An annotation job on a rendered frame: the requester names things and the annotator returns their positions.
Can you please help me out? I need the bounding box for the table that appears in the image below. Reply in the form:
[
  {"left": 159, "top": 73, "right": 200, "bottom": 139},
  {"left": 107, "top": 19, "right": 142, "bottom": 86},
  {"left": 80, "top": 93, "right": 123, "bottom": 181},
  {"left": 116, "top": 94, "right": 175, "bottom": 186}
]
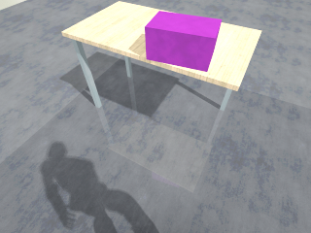
[{"left": 61, "top": 1, "right": 261, "bottom": 111}]

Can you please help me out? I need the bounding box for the carton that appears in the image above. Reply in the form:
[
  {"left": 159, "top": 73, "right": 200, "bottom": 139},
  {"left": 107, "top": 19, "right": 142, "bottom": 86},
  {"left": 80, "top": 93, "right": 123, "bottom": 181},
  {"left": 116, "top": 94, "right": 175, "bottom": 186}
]
[{"left": 145, "top": 11, "right": 222, "bottom": 72}]

